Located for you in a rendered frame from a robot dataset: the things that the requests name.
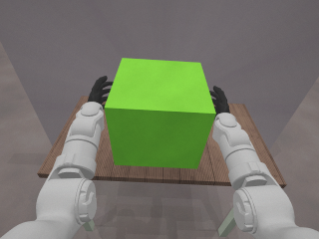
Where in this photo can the carton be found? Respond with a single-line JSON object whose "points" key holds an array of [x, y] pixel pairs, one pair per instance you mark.
{"points": [[159, 113]]}

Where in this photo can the robot right hand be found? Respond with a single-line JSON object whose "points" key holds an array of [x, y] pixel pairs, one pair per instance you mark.
{"points": [[220, 101]]}

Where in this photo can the robot left forearm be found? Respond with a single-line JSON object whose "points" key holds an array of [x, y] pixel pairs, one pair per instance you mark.
{"points": [[78, 156]]}

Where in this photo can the table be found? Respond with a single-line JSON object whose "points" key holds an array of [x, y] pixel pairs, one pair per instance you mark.
{"points": [[212, 169]]}

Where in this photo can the robot right forearm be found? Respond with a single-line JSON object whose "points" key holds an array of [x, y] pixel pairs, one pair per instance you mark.
{"points": [[244, 166]]}

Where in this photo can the left robot upper arm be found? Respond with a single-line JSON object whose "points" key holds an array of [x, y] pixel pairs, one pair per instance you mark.
{"points": [[64, 205]]}

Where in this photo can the right robot upper arm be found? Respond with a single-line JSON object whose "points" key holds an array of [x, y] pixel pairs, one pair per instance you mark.
{"points": [[265, 212]]}

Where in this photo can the robot left hand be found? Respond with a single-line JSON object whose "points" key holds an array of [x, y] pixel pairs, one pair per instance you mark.
{"points": [[97, 92]]}

